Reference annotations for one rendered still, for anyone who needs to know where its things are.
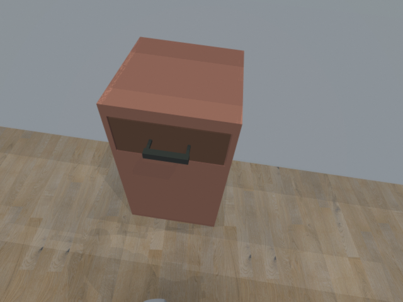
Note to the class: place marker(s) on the drawer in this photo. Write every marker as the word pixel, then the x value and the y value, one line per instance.
pixel 206 146

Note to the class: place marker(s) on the handle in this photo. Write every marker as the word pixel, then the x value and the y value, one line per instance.
pixel 165 155

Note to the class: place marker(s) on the cabinet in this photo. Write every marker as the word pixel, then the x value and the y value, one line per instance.
pixel 178 84

